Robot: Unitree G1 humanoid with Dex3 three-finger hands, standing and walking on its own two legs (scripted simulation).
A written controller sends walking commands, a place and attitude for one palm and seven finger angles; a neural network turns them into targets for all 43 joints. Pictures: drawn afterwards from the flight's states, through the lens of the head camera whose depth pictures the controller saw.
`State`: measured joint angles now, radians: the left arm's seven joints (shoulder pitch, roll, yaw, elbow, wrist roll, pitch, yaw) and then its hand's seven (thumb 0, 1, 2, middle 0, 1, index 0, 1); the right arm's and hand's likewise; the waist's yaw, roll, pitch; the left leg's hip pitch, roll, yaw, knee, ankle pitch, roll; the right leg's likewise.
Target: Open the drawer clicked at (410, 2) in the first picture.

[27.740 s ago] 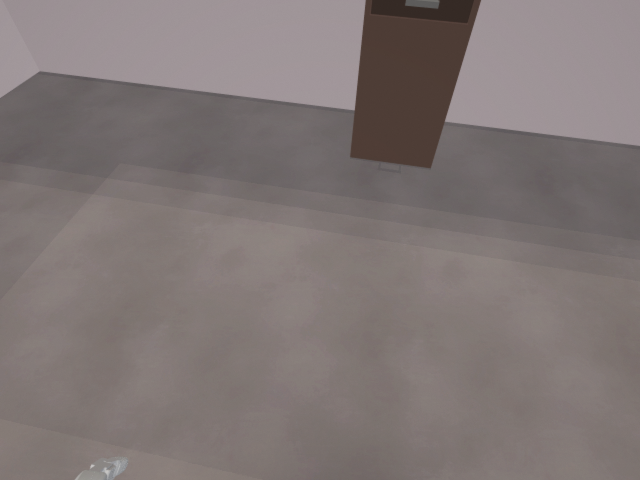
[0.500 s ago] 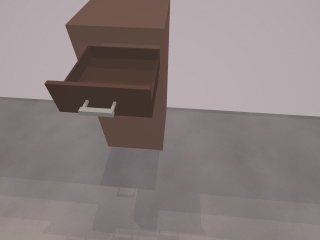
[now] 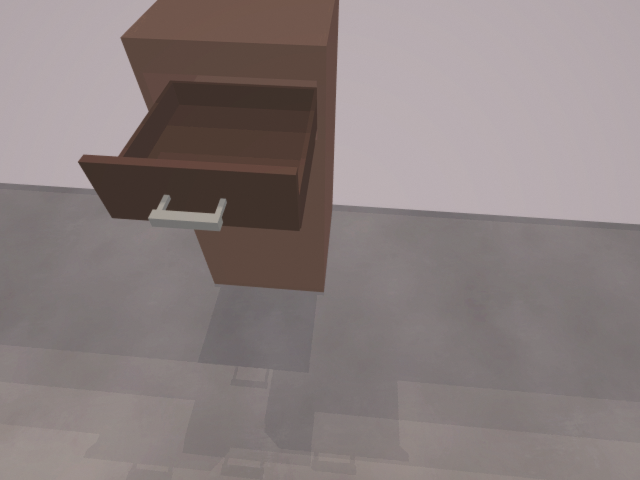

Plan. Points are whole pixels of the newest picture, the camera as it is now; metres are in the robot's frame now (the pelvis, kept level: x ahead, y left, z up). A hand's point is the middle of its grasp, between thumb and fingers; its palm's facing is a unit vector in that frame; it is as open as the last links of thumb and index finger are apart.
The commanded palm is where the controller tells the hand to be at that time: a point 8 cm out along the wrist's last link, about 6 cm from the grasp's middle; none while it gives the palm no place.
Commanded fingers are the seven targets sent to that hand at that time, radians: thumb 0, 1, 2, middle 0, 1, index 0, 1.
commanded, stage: look to check the result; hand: left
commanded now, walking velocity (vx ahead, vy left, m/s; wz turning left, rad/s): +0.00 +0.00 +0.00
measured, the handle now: (190, 211) +0.53 +0.26 -0.01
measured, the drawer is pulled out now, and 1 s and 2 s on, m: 0.30 0.30 0.30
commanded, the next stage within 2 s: stand and wait in 0.18 s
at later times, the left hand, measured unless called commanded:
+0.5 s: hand out of the picture +0.04 +0.19 -0.17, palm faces +0.02 -0.97 -0.25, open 7.4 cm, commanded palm none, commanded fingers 0.00 0.90 0.90 -0.20 -0.30 -0.20 -0.30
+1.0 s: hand out of the picture +0.05 +0.19 -0.17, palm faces +0.01 -0.96 -0.27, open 7.4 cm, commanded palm none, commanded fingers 0.00 0.90 0.90 -0.20 -0.30 -0.20 -0.30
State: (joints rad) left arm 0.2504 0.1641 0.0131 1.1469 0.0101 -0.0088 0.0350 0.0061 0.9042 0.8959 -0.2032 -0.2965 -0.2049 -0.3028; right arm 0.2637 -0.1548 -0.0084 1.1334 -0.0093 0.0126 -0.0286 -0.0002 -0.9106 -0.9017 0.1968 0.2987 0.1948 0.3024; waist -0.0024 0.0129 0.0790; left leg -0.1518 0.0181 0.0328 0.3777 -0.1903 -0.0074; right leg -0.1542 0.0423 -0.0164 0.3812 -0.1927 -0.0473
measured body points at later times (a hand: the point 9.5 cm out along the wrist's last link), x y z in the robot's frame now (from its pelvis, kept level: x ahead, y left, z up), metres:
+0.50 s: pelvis +0.01 -0.01 +0.00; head +0.03 -0.01 +0.45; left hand +0.04 +0.24 -0.15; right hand +0.02 -0.24 -0.16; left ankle +0.01 +0.12 -0.74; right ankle +0.01 -0.09 -0.75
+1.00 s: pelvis +0.02 -0.01 +0.00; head +0.04 -0.02 +0.45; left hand +0.05 +0.24 -0.15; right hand +0.03 -0.25 -0.16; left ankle +0.01 +0.12 -0.74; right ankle +0.01 -0.09 -0.75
